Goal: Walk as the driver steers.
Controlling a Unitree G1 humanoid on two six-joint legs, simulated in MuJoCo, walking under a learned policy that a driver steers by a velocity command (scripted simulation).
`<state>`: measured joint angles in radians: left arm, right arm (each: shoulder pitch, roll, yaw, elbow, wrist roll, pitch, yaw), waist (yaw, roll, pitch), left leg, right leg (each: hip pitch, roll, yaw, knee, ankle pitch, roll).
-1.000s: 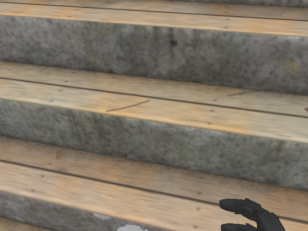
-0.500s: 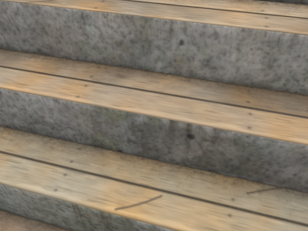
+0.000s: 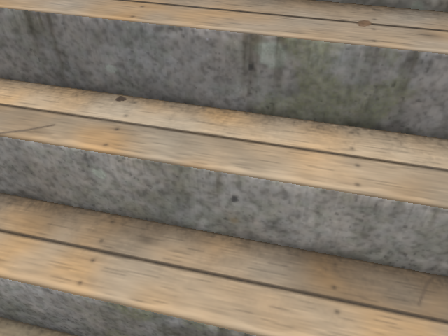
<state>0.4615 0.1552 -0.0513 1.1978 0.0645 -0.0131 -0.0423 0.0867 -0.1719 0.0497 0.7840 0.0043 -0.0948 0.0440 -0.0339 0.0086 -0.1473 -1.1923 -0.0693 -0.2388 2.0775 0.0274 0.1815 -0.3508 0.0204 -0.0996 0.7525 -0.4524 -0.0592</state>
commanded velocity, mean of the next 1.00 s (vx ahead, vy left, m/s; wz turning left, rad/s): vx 0.50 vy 0.00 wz -0.37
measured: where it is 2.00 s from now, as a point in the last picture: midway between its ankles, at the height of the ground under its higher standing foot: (362, 153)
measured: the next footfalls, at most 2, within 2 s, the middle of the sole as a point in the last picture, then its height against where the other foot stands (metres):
left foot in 0.28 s outside the picture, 0.20 m higher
right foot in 0.76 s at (271, 298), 0.20 m higher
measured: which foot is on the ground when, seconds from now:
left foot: up 0.00-0.26, down 0.28-0.78, up 0.80-1.00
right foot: down 0.00-0.30, up 0.32-0.74, down 0.76-1.00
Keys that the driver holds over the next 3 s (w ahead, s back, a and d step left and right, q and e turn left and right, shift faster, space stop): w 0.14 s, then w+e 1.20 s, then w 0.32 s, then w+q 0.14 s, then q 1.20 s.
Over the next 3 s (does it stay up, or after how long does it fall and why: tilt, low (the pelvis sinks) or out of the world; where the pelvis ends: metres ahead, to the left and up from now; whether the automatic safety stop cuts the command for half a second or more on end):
stays up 0.70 -0.56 0.70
